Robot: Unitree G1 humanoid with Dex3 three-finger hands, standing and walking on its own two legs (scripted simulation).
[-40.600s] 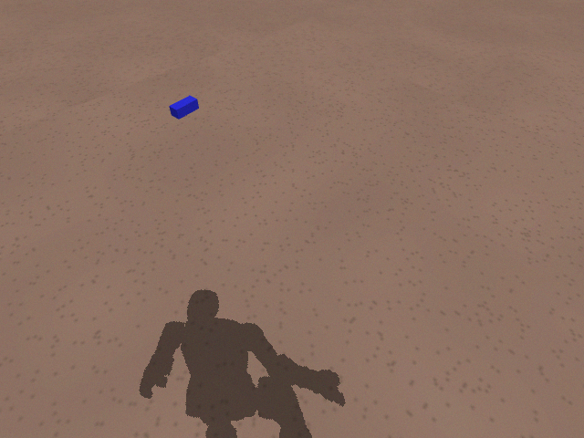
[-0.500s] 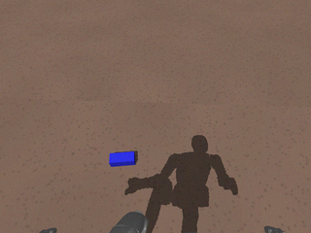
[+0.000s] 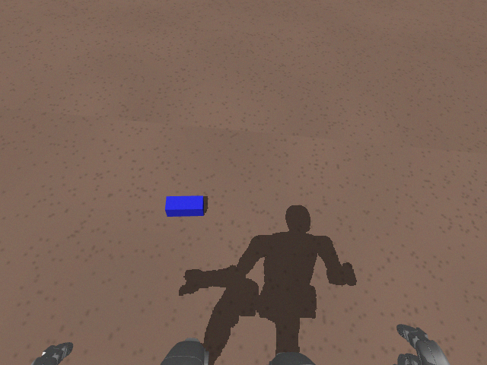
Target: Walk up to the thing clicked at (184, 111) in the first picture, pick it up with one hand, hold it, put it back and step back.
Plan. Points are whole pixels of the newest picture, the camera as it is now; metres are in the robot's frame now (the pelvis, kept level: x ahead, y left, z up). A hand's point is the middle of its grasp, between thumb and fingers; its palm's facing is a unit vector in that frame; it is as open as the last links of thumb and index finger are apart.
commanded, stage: step back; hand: left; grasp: from above
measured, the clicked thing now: (185, 206) +0.78 +0.26 -0.73
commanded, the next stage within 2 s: stand in 1.84 s
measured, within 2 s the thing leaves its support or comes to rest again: neither
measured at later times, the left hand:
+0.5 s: hand out of the picture -0.08 +0.26 -0.14, palm faces +0.09 -0.91 -0.41, open 7.4 cm
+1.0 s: hand out of the picture -0.26 +0.24 -0.13, palm faces +0.11 -0.89 -0.44, open 7.4 cm
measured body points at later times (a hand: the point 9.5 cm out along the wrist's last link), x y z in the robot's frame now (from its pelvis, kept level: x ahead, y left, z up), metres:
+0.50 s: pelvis -0.18 -0.03 +0.00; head -0.12 -0.01 +0.44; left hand -0.09 +0.30 -0.11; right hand -0.07 -0.33 -0.12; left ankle -0.15 +0.10 -0.72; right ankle -0.14 -0.15 -0.67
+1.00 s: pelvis -0.29 -0.05 +0.00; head -0.28 -0.06 +0.45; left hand -0.27 +0.29 -0.10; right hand -0.21 -0.36 -0.13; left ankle -0.30 +0.09 -0.73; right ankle -0.27 -0.17 -0.72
